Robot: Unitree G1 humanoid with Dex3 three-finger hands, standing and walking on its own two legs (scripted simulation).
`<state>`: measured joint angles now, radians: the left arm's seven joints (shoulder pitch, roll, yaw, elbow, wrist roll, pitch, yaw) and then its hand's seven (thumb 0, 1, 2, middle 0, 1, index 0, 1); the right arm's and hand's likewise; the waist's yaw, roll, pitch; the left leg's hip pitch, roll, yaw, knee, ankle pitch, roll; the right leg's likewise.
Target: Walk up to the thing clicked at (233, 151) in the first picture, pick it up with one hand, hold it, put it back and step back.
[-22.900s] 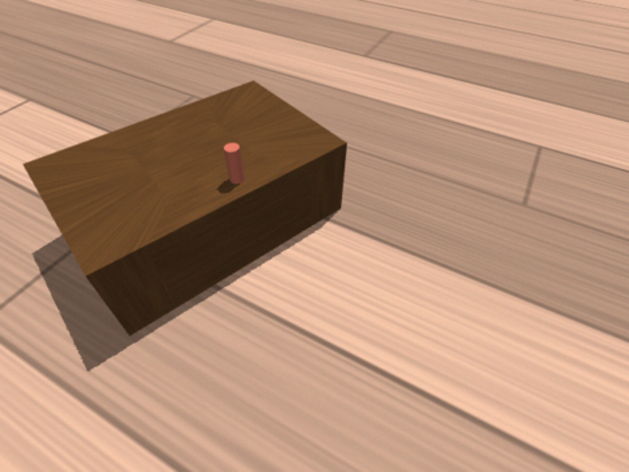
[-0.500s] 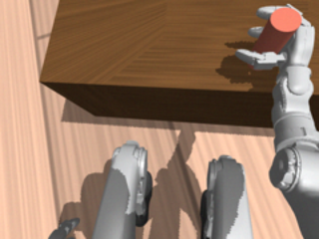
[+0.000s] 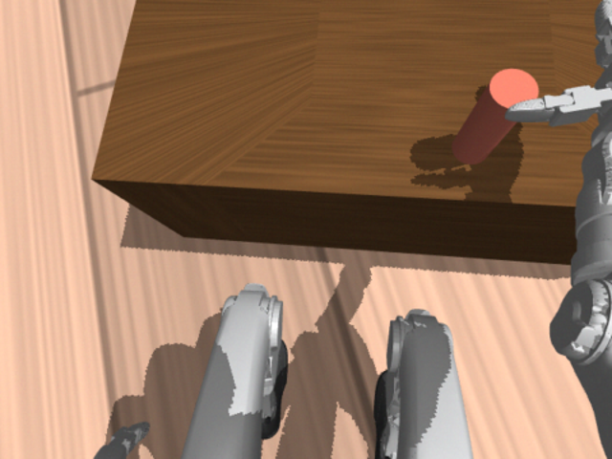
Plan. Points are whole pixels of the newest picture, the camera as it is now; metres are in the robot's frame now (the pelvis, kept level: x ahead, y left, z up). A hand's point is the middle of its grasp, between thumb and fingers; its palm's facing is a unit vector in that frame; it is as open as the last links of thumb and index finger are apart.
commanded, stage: rise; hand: right
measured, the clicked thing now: (489, 122) +0.54 -0.17 -0.04
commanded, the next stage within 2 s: home in 0.14 s
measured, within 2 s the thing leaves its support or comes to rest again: neither
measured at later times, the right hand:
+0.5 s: hand out of the picture +0.50 -0.32 +0.15, palm faces +0.30 +0.88 -0.37, open 17.1 cm
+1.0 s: hand out of the picture +0.31 -0.21 +0.18, palm faces +0.18 +0.93 -0.31, open 17.2 cm
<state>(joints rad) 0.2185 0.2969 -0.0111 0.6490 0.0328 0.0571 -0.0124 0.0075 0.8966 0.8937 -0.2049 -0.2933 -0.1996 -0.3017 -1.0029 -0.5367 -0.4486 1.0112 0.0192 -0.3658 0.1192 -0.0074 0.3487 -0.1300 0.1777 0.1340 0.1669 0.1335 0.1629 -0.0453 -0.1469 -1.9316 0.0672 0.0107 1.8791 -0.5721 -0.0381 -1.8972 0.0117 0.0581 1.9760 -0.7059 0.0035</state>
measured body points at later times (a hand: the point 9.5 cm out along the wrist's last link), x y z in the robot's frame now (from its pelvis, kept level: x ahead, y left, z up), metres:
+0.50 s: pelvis +0.03 +0.00 +0.17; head +0.18 -0.04 +0.59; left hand +0.08 +0.28 +0.06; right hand +0.48 -0.36 +0.18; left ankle +0.11 +0.14 -0.43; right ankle +0.06 -0.12 -0.43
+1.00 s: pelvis +0.08 +0.01 +0.26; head +0.12 +0.00 +0.71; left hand +0.21 +0.25 +0.16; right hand +0.30 -0.26 +0.21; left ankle +0.10 +0.14 -0.43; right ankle +0.06 -0.12 -0.43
